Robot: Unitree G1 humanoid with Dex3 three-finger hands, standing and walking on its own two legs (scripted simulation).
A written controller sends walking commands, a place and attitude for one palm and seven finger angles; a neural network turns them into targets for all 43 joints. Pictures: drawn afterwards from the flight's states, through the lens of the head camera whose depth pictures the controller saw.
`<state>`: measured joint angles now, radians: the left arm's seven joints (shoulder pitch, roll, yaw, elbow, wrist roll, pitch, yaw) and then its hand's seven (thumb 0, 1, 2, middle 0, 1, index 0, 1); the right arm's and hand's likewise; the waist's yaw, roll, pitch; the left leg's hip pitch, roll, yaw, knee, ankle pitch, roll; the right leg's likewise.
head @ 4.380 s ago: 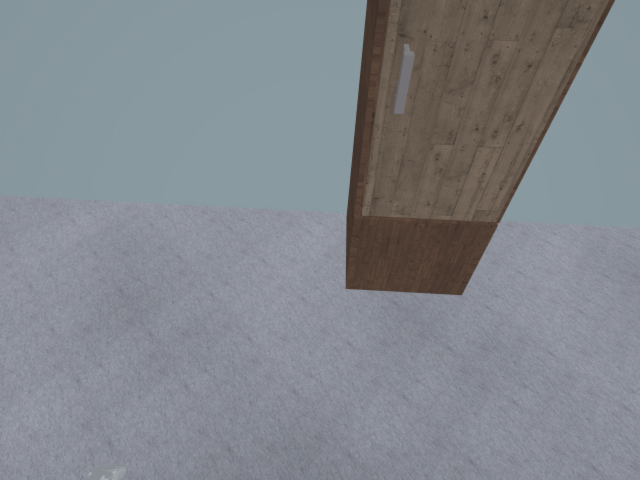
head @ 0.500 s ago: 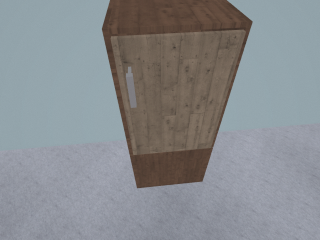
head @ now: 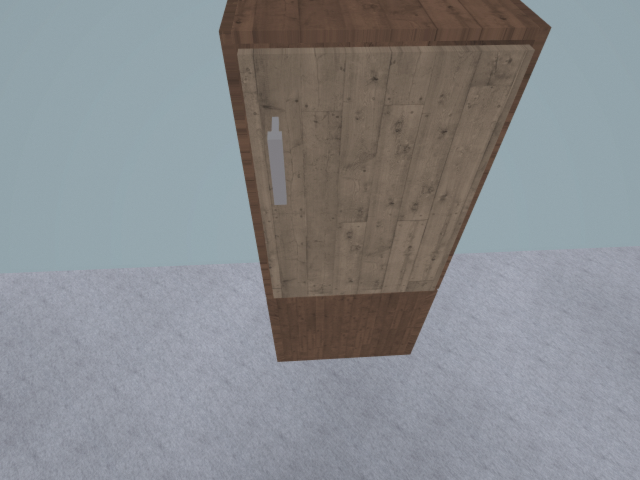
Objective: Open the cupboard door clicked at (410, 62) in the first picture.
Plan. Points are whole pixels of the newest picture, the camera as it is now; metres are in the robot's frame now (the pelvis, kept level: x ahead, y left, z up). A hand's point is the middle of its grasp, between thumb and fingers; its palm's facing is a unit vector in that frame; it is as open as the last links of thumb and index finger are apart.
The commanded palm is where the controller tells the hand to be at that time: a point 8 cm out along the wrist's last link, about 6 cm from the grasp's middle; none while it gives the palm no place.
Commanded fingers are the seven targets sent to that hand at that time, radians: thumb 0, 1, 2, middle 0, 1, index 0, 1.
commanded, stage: look again from close up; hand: left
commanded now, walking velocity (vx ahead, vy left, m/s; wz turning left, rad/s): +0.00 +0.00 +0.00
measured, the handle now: (277, 162) +0.55 +0.10 +0.10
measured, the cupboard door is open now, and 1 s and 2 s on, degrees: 0 0 0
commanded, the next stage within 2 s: shuffle to correct the standing spot in 0.36 s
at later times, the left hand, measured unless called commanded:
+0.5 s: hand out of the picture +0.03 +0.22 -0.17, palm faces +0.00 -0.97 -0.23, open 7.3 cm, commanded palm none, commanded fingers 0.00 0.90 0.90 -0.20 -0.30 -0.20 -0.30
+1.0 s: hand out of the picture -0.03 +0.13 -0.19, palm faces +0.14 -0.98 -0.15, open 7.3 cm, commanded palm none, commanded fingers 0.00 0.90 0.90 -0.20 -0.30 -0.20 -0.30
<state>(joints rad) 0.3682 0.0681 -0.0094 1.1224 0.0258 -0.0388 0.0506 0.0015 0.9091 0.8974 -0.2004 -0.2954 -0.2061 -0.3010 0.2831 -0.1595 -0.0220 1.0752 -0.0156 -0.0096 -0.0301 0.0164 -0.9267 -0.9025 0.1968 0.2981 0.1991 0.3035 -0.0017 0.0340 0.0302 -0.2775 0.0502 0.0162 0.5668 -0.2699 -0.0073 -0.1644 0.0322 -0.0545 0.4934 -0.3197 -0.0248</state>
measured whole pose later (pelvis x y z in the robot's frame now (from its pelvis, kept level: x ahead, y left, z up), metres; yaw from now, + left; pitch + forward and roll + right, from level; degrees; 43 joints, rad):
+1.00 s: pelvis +0.02 -0.03 -0.01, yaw +6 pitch +1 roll -1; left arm 0.36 0.15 0.02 1.03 0.03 0.04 0.03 0.00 0.91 0.90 -0.20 -0.29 -0.20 -0.30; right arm 0.29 -0.15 -0.02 1.08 -0.03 0.02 -0.04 0.00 -0.91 -0.90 0.20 0.30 0.20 0.30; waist 0.00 -0.04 0.03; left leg -0.34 0.05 0.08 0.66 -0.30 0.03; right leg -0.19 0.01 -0.17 0.61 -0.43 -0.06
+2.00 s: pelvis +0.03 -0.16 +0.00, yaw +8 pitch +0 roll +1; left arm 0.29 0.18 0.01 1.08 0.02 0.01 0.05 0.00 0.91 0.90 -0.20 -0.30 -0.20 -0.30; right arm 0.25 -0.15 0.00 1.09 -0.02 0.03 -0.03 0.00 -0.92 -0.90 0.20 0.30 0.20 0.30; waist 0.03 -0.01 0.03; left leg -0.19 -0.02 0.13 0.46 -0.26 0.05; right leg -0.18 0.04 -0.14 0.46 -0.28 -0.10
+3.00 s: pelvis -0.02 -0.10 +0.01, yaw +7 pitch -3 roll -1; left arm 0.32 0.24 -0.01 1.08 0.03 0.02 0.03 0.00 0.91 0.90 -0.20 -0.30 -0.20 -0.30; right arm 0.25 -0.26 -0.01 1.08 -0.02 0.00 -0.01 0.00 -0.90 -0.90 0.20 0.30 0.20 0.30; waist 0.01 -0.02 0.01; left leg -0.15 -0.10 0.17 0.34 -0.16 0.13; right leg -0.18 -0.03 -0.10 0.42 -0.18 0.00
